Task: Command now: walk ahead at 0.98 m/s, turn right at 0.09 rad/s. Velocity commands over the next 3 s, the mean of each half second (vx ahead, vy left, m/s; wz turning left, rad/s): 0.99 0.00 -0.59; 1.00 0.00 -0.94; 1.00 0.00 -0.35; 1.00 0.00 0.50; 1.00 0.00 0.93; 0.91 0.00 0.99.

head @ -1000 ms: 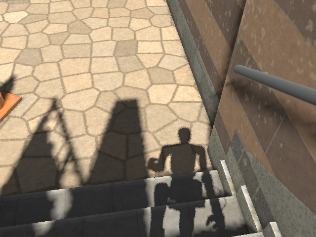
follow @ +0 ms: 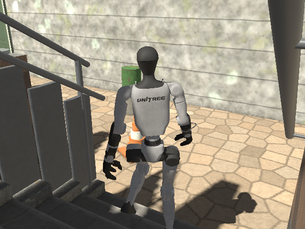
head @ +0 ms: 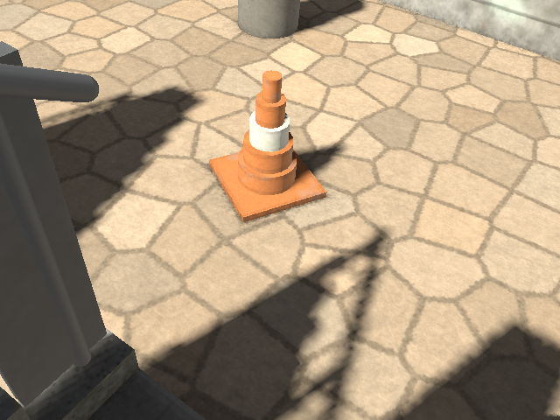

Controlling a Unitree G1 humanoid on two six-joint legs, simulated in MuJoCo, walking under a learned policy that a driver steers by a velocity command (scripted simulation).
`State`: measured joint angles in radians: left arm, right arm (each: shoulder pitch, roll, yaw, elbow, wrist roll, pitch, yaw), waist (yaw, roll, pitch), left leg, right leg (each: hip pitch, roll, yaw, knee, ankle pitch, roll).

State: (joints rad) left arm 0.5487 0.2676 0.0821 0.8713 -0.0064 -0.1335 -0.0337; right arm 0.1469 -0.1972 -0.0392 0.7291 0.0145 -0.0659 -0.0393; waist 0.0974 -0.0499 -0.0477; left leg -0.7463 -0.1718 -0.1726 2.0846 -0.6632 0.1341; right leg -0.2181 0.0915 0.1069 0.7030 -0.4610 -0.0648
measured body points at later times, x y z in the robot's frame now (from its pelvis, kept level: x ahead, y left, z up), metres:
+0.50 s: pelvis +0.43 +0.01 -0.16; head +0.42 +0.01 +0.29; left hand +0.62 +0.25 -0.27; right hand +0.28 -0.23 -0.30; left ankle +0.38 +0.15 -0.87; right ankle +0.43 -0.15 -0.79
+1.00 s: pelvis +0.83 -0.22 -0.32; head +0.86 -0.23 +0.12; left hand +1.04 -0.10 -0.47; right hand +0.77 -0.54 -0.38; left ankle +1.11 -0.23 -1.00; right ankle +0.72 -0.22 -1.04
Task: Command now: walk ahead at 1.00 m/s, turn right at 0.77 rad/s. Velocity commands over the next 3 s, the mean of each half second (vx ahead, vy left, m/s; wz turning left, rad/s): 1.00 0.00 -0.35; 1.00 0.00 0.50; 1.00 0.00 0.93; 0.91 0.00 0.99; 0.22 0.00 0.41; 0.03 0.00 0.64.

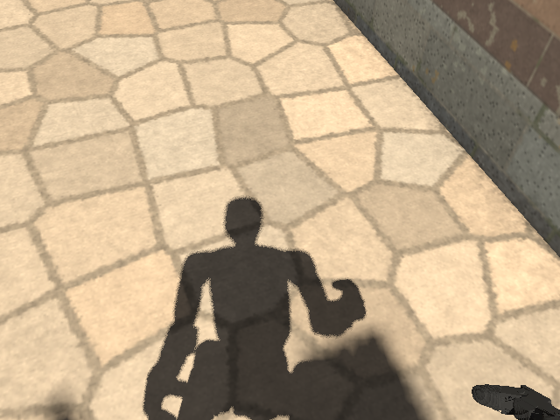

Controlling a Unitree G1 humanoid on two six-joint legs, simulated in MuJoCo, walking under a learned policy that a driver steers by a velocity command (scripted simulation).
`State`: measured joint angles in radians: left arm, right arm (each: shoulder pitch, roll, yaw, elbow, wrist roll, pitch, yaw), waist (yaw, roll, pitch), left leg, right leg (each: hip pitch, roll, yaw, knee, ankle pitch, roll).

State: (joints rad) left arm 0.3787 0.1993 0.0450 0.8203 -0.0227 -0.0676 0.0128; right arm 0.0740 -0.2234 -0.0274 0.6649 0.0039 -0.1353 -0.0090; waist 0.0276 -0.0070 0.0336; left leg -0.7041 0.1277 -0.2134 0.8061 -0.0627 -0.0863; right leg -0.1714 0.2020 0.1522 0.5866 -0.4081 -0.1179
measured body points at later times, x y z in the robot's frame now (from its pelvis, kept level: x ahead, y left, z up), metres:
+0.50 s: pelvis +0.42 +0.05 +0.00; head +0.45 +0.04 +0.45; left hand +0.75 +0.17 -0.02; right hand +0.28 -0.16 -0.13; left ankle +0.25 +0.21 -0.72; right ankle +0.64 -0.13 -0.67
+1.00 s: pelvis +0.87 -0.02 -0.01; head +0.88 -0.01 +0.44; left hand +0.82 +0.24 -0.15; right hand +1.12 -0.23 -0.08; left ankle +1.09 +0.10 -0.67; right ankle +0.66 -0.12 -0.72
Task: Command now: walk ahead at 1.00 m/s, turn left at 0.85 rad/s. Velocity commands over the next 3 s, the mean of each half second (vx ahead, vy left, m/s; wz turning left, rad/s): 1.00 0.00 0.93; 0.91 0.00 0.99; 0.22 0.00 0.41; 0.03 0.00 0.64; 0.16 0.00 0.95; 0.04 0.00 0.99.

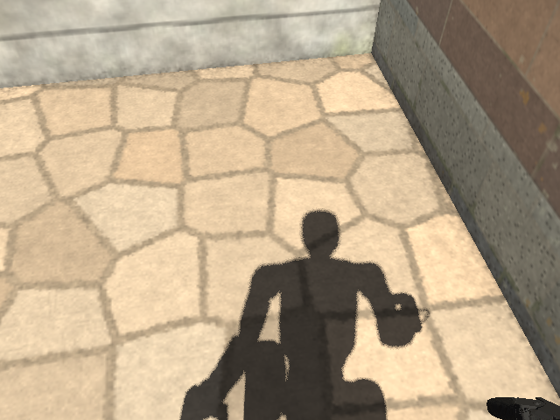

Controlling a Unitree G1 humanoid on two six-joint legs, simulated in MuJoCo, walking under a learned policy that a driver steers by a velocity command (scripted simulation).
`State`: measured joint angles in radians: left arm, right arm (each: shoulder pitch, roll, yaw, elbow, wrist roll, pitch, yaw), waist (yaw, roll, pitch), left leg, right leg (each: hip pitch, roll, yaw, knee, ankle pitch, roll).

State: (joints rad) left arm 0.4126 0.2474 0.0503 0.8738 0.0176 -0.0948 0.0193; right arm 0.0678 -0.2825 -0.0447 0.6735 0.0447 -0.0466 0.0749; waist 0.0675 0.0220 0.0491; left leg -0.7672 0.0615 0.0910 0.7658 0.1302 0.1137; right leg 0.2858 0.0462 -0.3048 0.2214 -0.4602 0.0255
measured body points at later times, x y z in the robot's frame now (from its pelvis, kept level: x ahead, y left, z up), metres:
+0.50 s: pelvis +0.46 +0.01 +0.00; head +0.48 +0.03 +0.45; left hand +0.61 +0.34 -0.02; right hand +0.62 -0.24 -0.11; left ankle +0.24 +0.04 -0.69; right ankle +0.66 -0.06 -0.71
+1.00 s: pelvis +0.76 +0.24 -0.01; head +0.77 +0.28 +0.43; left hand +0.54 +0.39 -0.15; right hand +1.09 +0.30 -0.07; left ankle +0.81 +0.38 -0.71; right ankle +0.72 -0.05 -0.61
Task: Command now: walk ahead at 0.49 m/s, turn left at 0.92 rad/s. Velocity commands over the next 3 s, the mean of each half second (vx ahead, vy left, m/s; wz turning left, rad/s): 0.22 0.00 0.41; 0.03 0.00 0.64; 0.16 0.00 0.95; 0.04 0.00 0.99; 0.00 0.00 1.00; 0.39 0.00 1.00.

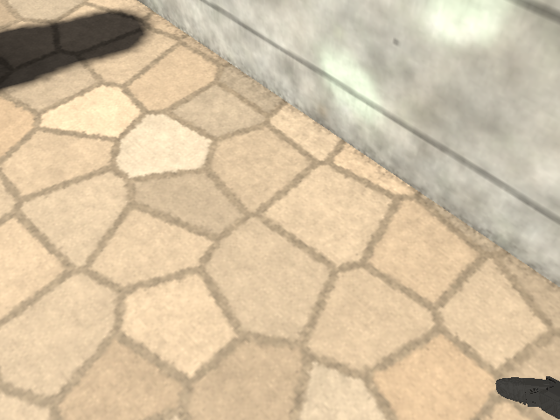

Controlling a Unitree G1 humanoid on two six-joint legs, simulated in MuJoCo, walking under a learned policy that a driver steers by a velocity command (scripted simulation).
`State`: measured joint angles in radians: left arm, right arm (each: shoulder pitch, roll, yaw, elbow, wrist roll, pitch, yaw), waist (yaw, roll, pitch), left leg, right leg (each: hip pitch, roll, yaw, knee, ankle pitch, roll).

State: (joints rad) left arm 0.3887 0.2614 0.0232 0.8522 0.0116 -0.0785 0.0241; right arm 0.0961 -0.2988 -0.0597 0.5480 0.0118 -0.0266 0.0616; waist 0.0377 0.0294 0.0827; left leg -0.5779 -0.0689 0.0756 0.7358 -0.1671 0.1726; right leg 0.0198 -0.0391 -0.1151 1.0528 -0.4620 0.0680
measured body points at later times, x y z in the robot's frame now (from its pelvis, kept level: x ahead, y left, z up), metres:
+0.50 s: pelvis +0.23 -0.05 +0.03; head +0.26 -0.04 +0.48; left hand +0.35 +0.23 -0.07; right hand +0.40 -0.29 -0.08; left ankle +0.14 +0.03 -0.67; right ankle +0.35 -0.14 -0.69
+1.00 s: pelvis +0.22 +0.00 +0.05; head +0.23 +0.06 +0.50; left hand +0.25 +0.34 -0.06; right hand +0.45 -0.22 -0.03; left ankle +0.18 +0.07 -0.69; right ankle +0.33 -0.14 -0.60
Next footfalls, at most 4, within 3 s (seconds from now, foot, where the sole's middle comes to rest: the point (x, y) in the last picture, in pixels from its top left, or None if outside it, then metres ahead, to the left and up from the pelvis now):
0.40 right None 0.39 -0.14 -0.73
0.80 left None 0.22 0.09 -0.73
1.28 right None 0.40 -0.03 -0.73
1.68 left None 0.23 0.24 -0.73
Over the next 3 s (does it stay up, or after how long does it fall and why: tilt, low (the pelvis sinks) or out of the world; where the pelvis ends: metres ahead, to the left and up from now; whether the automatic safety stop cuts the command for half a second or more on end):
stays up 0.23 0.28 0.04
